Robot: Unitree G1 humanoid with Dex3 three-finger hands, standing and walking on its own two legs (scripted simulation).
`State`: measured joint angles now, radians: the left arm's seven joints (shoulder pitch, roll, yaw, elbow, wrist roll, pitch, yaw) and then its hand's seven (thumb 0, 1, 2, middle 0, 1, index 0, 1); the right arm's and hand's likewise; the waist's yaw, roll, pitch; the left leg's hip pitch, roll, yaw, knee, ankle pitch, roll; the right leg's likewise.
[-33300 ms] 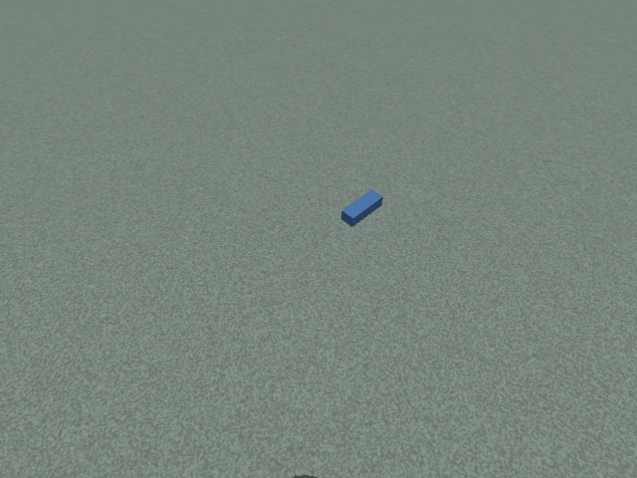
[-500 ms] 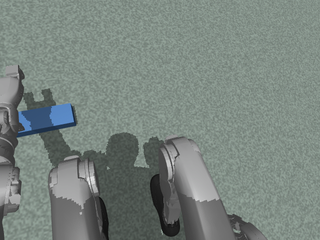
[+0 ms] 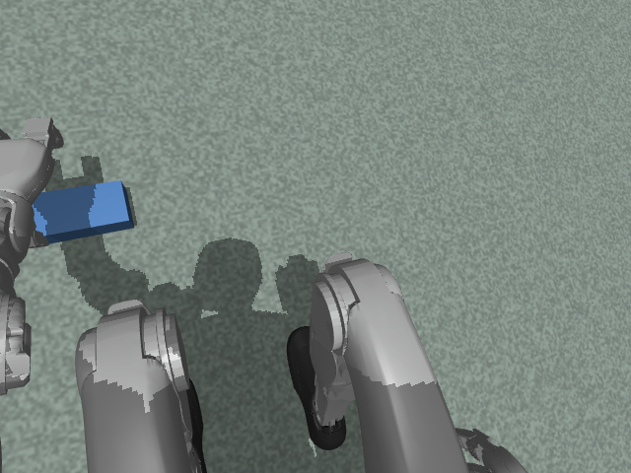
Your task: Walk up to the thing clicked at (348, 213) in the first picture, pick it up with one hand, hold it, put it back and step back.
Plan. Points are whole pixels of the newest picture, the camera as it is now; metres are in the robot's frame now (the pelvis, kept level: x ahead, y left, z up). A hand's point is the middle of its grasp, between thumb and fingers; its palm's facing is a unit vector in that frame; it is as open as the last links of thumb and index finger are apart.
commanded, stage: home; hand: left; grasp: from above
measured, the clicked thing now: (59, 216) +0.49 +0.26 -0.31
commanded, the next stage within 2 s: none
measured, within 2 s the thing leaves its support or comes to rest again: neither
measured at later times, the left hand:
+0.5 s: hand out of the picture +0.36 +0.24 +0.01, palm faces -0.32 -0.62 -0.72, open 8.1 cm
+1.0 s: hand out of the picture +0.26 +0.21 +0.22, palm faces +0.10 -0.96 -0.27, open 7.4 cm
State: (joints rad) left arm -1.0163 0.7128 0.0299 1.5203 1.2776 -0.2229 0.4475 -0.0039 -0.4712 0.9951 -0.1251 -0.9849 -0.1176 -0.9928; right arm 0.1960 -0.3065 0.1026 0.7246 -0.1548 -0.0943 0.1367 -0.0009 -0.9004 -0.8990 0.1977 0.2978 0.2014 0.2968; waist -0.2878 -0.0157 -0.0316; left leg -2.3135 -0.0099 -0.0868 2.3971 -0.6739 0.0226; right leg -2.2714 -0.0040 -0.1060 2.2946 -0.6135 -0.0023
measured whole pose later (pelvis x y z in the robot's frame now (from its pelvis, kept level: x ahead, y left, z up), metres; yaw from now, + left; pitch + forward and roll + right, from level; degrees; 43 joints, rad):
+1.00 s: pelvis +0.05 +0.00 +0.31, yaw +6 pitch +20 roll -3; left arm 0.18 0.26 0.01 0.17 -0.01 0.32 0.10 0.01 0.89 0.90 -0.21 -0.30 -0.20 -0.31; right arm 0.19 -0.20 0.07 0.55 0.05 -0.11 -0.11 0.01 -0.90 -0.90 0.20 0.30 0.21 0.30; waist -0.07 0.03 -0.19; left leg -1.14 0.00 -0.05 1.35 -0.57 0.01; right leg -1.12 0.01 -0.06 1.29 -0.53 0.00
